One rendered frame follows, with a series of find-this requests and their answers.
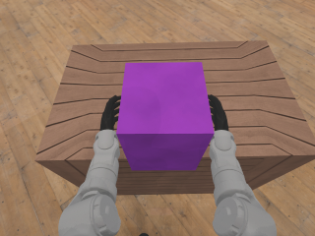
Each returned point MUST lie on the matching right robot forearm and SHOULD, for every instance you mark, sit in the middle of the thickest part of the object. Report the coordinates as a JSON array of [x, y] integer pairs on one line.
[[227, 174]]

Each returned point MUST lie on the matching left robot upper arm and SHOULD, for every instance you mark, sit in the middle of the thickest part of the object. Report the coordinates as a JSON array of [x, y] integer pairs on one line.
[[94, 216]]

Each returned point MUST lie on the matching right robot upper arm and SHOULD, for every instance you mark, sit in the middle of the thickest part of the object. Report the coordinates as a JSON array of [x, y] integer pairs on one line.
[[236, 217]]

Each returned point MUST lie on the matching right robot hand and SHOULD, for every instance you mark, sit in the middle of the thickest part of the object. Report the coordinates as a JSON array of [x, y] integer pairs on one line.
[[219, 117]]

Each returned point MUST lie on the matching pedestal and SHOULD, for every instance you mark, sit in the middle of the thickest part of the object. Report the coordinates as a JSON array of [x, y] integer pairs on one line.
[[271, 134]]

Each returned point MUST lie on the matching left robot forearm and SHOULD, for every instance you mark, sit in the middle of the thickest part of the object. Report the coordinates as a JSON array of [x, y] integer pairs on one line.
[[103, 171]]

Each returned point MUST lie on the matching left robot hand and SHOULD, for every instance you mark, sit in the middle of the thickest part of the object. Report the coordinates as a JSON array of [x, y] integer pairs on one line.
[[108, 118]]

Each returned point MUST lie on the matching carton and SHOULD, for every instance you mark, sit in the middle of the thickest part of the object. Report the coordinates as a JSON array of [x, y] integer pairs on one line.
[[164, 121]]

